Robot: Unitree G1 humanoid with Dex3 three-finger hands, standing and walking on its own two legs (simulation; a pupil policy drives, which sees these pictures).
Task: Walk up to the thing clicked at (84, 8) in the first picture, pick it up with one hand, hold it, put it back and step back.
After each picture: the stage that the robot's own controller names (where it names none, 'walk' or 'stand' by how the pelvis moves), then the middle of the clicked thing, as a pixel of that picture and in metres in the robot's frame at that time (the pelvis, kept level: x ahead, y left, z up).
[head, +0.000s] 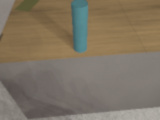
stand; (79, 28) +0.64 +0.04 +0.05
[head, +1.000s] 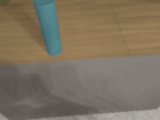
rise first; (50, 29) +0.55 +0.17 +0.08
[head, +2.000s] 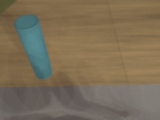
rise first; (36, 51) +0.43 +0.19 +0.08
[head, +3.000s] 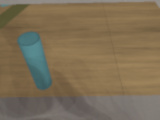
stand; (37, 64) +0.42 +0.20 +0.04
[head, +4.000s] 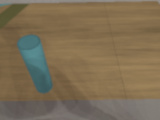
stand; (38, 67) +0.40 +0.19 +0.04
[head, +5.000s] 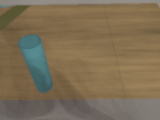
stand; (38, 67) +0.41 +0.20 +0.04
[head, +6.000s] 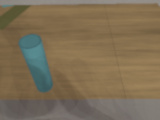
stand; (38, 66) +0.41 +0.20 +0.04
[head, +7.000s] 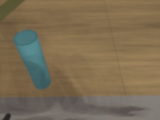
rise first; (35, 63) +0.41 +0.20 +0.05
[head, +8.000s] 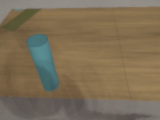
go down; (45, 65) +0.42 +0.20 +0.05
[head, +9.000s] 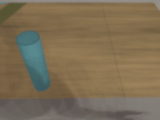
go down; (36, 64) +0.42 +0.19 +0.05
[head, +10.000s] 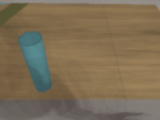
go down; (37, 65) +0.41 +0.18 +0.05
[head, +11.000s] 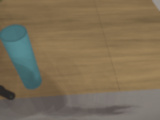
close in; (25, 62) +0.41 +0.20 +0.07
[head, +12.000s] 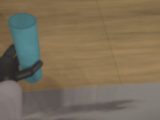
close; (28, 53) +0.42 +0.18 +0.09
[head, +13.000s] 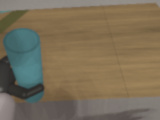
lift; (29, 72) +0.30 +0.17 +0.17
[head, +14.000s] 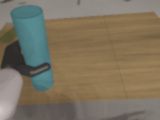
lift; (36, 54) +0.33 +0.15 +0.22
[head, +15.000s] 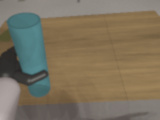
hold; (33, 61) +0.32 +0.16 +0.20
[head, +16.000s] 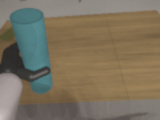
hold; (36, 57) +0.32 +0.15 +0.21
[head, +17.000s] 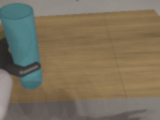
crouch; (25, 53) +0.33 +0.18 +0.22
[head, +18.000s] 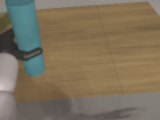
lower; (29, 41) +0.42 +0.18 +0.19
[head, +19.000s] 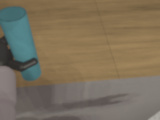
lower; (23, 49) +0.43 +0.19 +0.10
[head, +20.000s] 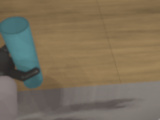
lower; (25, 58) +0.40 +0.18 +0.10
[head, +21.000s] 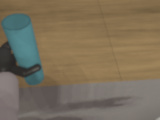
lower; (27, 55) +0.41 +0.18 +0.10
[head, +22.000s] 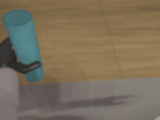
rest; (27, 51) +0.42 +0.18 +0.10
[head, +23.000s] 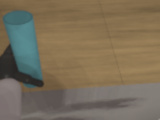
withdraw; (26, 54) +0.40 +0.18 +0.10
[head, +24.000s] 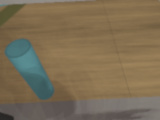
sink last; (34, 74) +0.36 +0.19 +0.08
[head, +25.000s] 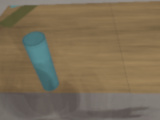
stand; (43, 65) +0.41 +0.19 +0.07
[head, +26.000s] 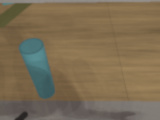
stand; (40, 72) +0.37 +0.19 +0.05
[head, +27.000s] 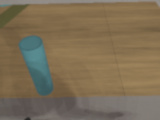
stand; (39, 69) +0.39 +0.19 +0.05
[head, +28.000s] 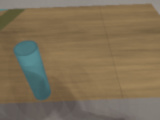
stand; (35, 74) +0.38 +0.19 +0.05
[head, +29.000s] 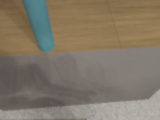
walk; (40, 24) +0.54 +0.18 +0.08
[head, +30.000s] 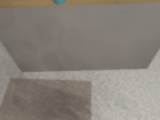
walk; out of the picture +0.88 +0.17 +0.07
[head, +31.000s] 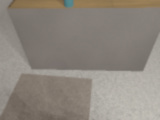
stand; out of the picture +1.11 +0.17 +0.06
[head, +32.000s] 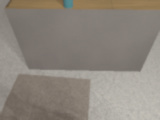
stand; out of the picture +1.09 +0.14 +0.04
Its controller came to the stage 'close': yes
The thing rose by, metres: 0.19
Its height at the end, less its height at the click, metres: +0.00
